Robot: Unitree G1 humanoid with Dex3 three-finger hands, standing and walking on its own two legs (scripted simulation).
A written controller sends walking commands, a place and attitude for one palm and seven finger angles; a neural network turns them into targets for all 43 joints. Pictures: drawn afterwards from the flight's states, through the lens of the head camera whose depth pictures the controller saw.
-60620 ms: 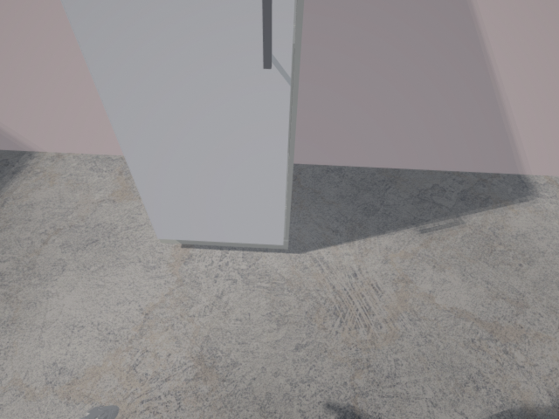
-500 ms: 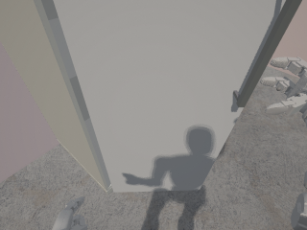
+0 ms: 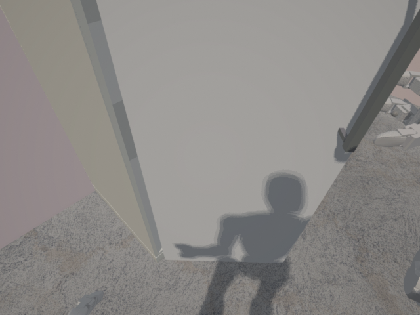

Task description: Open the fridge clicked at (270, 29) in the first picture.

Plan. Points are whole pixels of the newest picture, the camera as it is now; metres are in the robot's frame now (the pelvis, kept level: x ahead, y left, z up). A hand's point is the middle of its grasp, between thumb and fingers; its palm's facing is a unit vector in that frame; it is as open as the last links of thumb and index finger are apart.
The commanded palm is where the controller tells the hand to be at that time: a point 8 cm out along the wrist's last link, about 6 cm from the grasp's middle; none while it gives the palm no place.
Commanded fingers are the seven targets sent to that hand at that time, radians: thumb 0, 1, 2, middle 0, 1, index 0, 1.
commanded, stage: slide the fingers in behind the handle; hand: right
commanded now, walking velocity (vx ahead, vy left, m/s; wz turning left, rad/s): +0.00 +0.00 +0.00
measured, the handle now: (378, 82) +0.48 -0.23 +0.25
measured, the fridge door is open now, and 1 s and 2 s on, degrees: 47 46 46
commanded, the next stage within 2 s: move the hooked fingers beside the handle in 0.92 s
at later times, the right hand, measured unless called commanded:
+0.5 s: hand (399, 122) +0.40 -0.25 +0.23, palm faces -0.03 +1.00 -0.01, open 14.0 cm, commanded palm +0.37 -0.30 +0.23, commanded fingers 0.00 0.50 -0.30 0.30 1.20 0.30 1.20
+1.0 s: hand (398, 123) +0.40 -0.25 +0.23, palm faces +0.01 +1.00 -0.02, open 13.9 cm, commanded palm +0.37 -0.28 +0.23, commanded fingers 0.00 0.50 -0.30 0.30 1.20 0.30 1.20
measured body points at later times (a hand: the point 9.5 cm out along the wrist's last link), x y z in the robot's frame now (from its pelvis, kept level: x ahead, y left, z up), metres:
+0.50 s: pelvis +0.00 +0.00 +0.00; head -0.01 +0.00 +0.45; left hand +0.13 +0.25 -0.10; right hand +0.39 -0.31 +0.23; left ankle -0.04 +0.10 -0.74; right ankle -0.01 -0.10 -0.74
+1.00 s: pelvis -0.01 -0.01 +0.00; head -0.01 -0.01 +0.45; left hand +0.14 +0.24 -0.10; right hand +0.39 -0.30 +0.23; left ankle -0.04 +0.10 -0.74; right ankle -0.01 -0.10 -0.74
